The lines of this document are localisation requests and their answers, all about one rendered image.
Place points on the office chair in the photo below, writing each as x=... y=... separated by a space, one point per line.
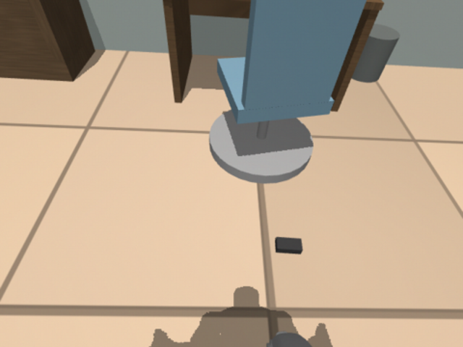
x=295 y=51

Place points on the desk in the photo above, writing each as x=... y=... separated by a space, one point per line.
x=177 y=18

